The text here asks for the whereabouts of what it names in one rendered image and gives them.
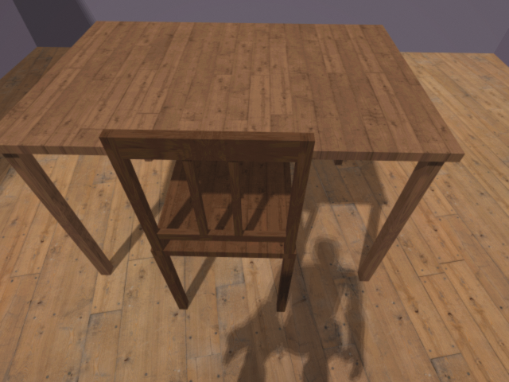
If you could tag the chair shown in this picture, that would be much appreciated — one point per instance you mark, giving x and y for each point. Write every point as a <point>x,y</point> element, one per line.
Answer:
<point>230,195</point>

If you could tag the table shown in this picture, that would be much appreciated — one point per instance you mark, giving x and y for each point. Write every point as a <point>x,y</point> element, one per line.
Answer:
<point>347,84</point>

